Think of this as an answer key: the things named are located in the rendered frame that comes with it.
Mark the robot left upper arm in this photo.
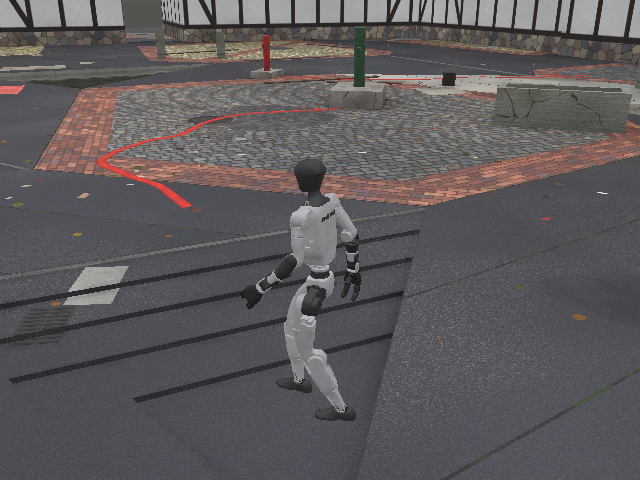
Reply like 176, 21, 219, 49
285, 208, 311, 269

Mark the robot right upper arm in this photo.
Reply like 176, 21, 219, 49
324, 193, 357, 242

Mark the robot left shin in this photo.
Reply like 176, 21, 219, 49
304, 356, 346, 413

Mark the robot shin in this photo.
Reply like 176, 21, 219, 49
304, 356, 346, 413
284, 322, 304, 383

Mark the robot right shin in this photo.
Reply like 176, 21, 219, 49
284, 322, 304, 383

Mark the right robot forearm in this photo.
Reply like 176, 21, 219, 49
345, 233, 359, 273

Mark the left robot forearm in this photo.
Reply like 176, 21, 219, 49
256, 255, 297, 294

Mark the left robot hand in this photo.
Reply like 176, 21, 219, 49
240, 285, 263, 309

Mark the right robot hand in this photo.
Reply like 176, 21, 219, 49
341, 271, 362, 301

